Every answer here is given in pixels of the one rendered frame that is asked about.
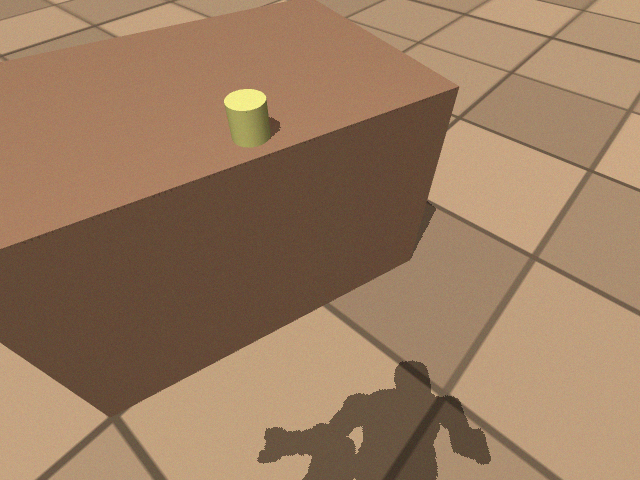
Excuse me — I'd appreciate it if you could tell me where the can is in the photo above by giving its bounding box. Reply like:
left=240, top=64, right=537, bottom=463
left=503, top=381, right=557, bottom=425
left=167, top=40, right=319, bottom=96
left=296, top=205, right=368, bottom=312
left=224, top=89, right=271, bottom=148

